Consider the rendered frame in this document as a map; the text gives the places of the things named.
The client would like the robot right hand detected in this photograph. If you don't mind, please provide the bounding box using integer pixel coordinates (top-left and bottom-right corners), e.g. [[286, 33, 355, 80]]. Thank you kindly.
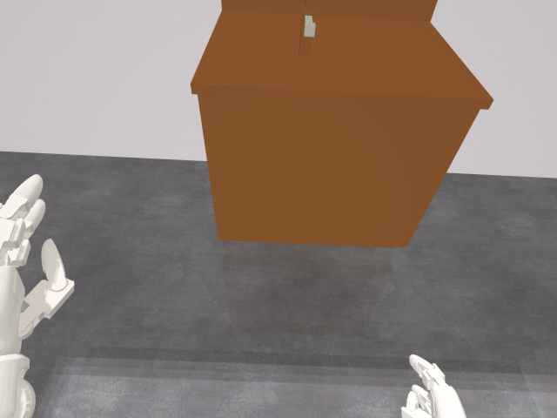
[[401, 354, 466, 418]]

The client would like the tap lever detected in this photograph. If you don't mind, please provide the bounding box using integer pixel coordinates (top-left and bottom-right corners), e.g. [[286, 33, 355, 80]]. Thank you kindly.
[[304, 16, 316, 37]]

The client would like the left robot forearm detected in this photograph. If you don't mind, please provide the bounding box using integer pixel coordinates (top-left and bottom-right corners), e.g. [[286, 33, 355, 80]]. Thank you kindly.
[[0, 354, 36, 418]]

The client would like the robot left hand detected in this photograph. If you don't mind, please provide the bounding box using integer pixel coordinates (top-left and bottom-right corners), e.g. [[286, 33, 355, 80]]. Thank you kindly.
[[0, 174, 74, 356]]

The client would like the counter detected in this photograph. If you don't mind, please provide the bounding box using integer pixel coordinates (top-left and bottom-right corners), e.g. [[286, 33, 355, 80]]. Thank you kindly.
[[191, 0, 493, 248]]

